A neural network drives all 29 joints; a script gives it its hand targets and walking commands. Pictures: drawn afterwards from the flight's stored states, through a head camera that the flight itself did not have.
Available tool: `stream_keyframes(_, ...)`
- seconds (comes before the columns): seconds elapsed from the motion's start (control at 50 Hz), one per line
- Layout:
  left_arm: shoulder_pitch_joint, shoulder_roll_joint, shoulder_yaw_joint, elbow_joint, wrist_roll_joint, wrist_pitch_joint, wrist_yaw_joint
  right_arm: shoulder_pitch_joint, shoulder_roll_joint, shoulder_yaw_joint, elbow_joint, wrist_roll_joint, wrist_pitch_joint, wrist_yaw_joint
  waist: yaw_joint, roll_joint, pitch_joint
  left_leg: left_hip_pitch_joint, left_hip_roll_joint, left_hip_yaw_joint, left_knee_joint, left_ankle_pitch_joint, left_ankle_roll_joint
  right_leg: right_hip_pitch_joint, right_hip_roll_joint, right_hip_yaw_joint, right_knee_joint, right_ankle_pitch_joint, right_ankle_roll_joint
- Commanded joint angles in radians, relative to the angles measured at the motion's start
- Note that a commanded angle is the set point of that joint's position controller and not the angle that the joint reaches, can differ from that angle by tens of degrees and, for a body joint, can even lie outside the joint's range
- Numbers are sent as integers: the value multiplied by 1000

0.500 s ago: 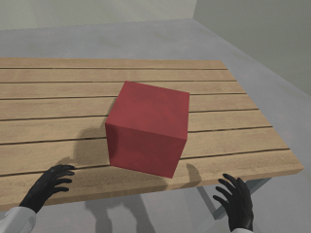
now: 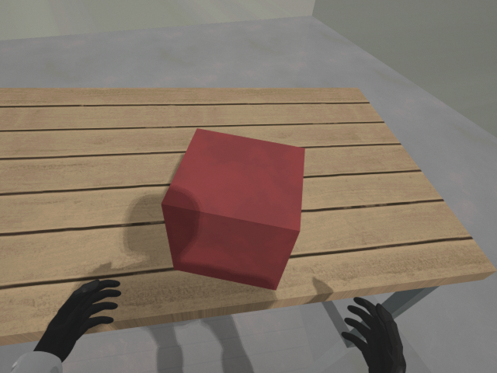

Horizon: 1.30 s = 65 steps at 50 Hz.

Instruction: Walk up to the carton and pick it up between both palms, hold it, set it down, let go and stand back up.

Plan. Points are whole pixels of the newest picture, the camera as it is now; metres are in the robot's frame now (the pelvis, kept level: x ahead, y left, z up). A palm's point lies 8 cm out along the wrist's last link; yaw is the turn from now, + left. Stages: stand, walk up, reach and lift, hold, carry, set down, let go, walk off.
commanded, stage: set down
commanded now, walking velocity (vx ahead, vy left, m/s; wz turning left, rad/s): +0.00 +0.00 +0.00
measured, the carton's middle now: (237, 210) +0.40 +0.00 +0.03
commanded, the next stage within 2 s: let go in 1.24 s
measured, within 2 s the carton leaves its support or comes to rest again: neither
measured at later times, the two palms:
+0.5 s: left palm (63, 354) +0.18 +0.24 +0.00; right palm (380, 369) +0.14 -0.20 -0.01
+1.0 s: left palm (67, 353) +0.18 +0.23 +0.01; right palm (381, 372) +0.15 -0.23 -0.06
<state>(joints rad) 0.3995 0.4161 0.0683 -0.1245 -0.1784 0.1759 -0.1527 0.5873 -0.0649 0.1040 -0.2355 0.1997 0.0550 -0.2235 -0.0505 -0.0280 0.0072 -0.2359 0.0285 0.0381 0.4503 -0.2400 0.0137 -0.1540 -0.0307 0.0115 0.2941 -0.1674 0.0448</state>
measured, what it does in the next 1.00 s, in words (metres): stands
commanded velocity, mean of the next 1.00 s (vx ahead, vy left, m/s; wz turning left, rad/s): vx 0.00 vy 0.00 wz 0.00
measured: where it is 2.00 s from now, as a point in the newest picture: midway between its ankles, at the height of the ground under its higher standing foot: outside the picture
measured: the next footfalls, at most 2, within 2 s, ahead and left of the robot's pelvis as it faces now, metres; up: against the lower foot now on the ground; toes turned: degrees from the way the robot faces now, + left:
none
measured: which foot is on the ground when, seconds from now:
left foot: down 0.00-1.00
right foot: down 0.00-1.00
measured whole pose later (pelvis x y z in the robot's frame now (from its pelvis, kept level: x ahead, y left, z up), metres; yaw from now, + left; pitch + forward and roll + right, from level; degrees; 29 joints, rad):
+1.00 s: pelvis -0.01 +0.00 +0.00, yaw +0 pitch +0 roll -2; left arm 0.33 0.28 0.07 0.10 -0.18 0.13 -0.09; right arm 0.25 -0.18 -0.01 0.43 0.09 -0.11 -0.04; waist -0.05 0.09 0.02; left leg -0.23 0.03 0.04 0.45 -0.23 0.01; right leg -0.15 -0.03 0.01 0.30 -0.16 0.04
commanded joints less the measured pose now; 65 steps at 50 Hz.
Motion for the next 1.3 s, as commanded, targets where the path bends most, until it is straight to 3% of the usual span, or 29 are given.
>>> stream_keyframes(0.0,19,89,57,-84,11,-49,5,6,-44,-37,-134,-28,-53,13,127,166,10,234,-13,25,-113,305,-81,73,59,-19,-38,97,-82)
stream_keyframes(0.06,-2,46,41,-23,37,-27,25,-47,-78,-54,-35,-51,-44,45,128,202,52,206,-5,20,-133,261,-94,55,77,-31,-22,32,-98)
stream_keyframes(0.16,-18,56,17,-40,31,-30,29,-58,-63,-63,-47,-54,-52,42,117,154,20,216,-16,37,-127,213,-78,71,71,-29,-29,45,-79)
stream_keyframes(0.2,-52,-2,-9,51,54,-3,46,-122,-103,-95,100,-80,-37,74,108,194,72,168,14,3,-168,100,-88,52,92,-53,-8,-57,-93)
stream_keyframes(0.24,-58,43,-10,-17,35,-14,41,-112,-68,-84,-15,-66,-53,56,104,175,17,125,-1,23,-152,82,-75,125,75,-39,4,15,-76)
stream_keyframes(0.28,-56,40,-18,-41,25,-19,49,-116,-47,-80,-11,-68,-52,57,99,144,22,133,-4,27,-158,93,-66,137,75,-37,2,40,-63)
stream_keyframes(0.34,-48,-4,-31,75,73,6,65,-170,-113,-96,163,-86,-32,97,109,191,61,149,21,3,-176,78,-81,59,92,-60,3,-39,-94)
stream_keyframes(0.38,-58,-1,-41,77,51,4,53,-175,-90,-116,130,-88,-48,88,89,117,72,137,2,13,-166,59,-72,85,82,-47,-5,-17,-73)
stream_keyframes(0.4,-49,-33,-55,103,65,8,61,-183,-118,-101,221,-110,-45,102,89,152,82,143,5,1,-161,109,-87,82,93,-60,7,-16,-79)
stream_keyframes(0.44,-49,-17,-44,83,56,0,56,-169,-99,-103,157,-100,-77,99,92,138,31,195,-10,30,-145,141,-86,67,80,-51,-13,16,-78)
stream_keyframes(0.54,-63,-64,-56,198,86,13,70,-241,-142,-133,319,-137,-107,137,86,114,36,195,-12,26,-150,114,-84,23,93,-70,-16,-50,-80)
stream_keyframes(0.58,-66,-54,-49,159,81,10,74,-248,-124,-114,264,-126,-119,136,86,114,38,166,-5,21,-158,98,-81,49,94,-68,-6,-26,-72)
stream_keyframes(0.6,-43,-49,-60,191,76,8,63,-230,-105,-121,277,-127,-122,132,84,73,37,161,-4,17,-164,67,-71,80,93,-65,-12,-22,-66)
stream_keyframes(0.62,-55,-80,-78,259,84,9,68,-257,-131,-124,366,-143,-125,144,85,92,61,175,-17,21,-160,78,-77,30,89,-62,-24,-55,-77)
stream_keyframes(0.64,-55,-61,-67,214,68,6,67,-255,-125,-100,306,-137,-135,141,86,74,26,175,-9,22,-154,89,-72,53,88,-64,-12,-18,-71)
stream_keyframes(0.66,-61,-77,-64,248,90,8,69,-269,-137,-113,357,-140,-136,146,88,66,41,174,-16,26,-157,88,-71,44,90,-65,-17,-32,-73)
stream_keyframes(0.68,-59,-84,-72,278,89,12,61,-271,-139,-130,384,-154,-139,146,65,33,54,182,-20,23,-152,94,-75,54,92,-72,-17,-15,-60)
stream_keyframes(0.7,-70,-107,-87,320,110,13,72,-301,-172,-140,455,-161,-149,161,72,59,53,197,-5,15,-163,93,-80,26,108,-83,-14,-48,-76)
stream_keyframes(0.72,-69,-94,-73,307,105,7,74,-300,-169,-144,411,-162,-162,159,85,75,42,192,-12,28,-161,84,-81,34,101,-76,-18,-46,-75)
stream_keyframes(0.74,-94,-104,-81,318,113,15,78,-330,-188,-155,447,-176,-172,170,72,84,18,158,1,11,-173,69,-80,51,111,-90,7,-37,-78)
stream_keyframes(0.86,-90,-131,-100,436,103,15,72,-349,-184,-153,536,-198,-198,182,54,-26,48,174,-11,27,-175,36,-64,27,101,-82,-20,-67,-65)
stream_keyframes(0.88,-122,-137,-99,448,115,19,76,-378,-182,-143,568,-197,-197,187,57,-2,23,174,-18,36,-172,24,-64,30,99,-82,-17,-83,-66)
stream_keyframes(0.94,-119,-132,-96,467,109,18,69,-379,-174,-144,560,-204,-204,186,71,-72,37,157,-32,43,-177,-27,-47,21,88,-83,-34,-104,-53)
stream_keyframes(0.96,-125,-159,-107,506,129,30,76,-413,-203,-153,618,-224,-198,200,74,-36,55,152,-19,27,-189,-39,-54,-4,99,-98,-26,-137,-62)
stream_keyframes(1.04,-161,-182,-119,548,118,40,71,-450,-207,-146,607,-234,-201,205,70,-93,54,125,-18,29,-203,-105,-38,22,106,-102,-23,-166,-57)
stream_keyframes(1.14,-197,-202,-107,578,144,65,103,-518,-232,-164,708,-244,-193,238,85,-12,67,-2,3,21,-248,-189,-31,105,121,-108,25,-194,-53)
stream_keyframes(1.18,-181,-186,-89,566,132,63,91,-478,-218,-153,644,-255,-201,231,87,-95,33,42,-17,42,-219,-138,-23,106,106,-102,6,-158,-44)
stream_keyframes(1.24,-200,-210,-101,634,163,94,95,-503,-221,-147,721,-254,-173,239,70,-70,84,89,-36,56,-209,-119,-39,11,93,-108,-18,-232,-59)
stream_keyframes(1.28,-203,-196,-106,589,119,89,81,-496,-213,-145,668,-260,-172,223,66,-159,44,105,-44,63,-184,-107,-24,38,82,-95,-34,-230,-44)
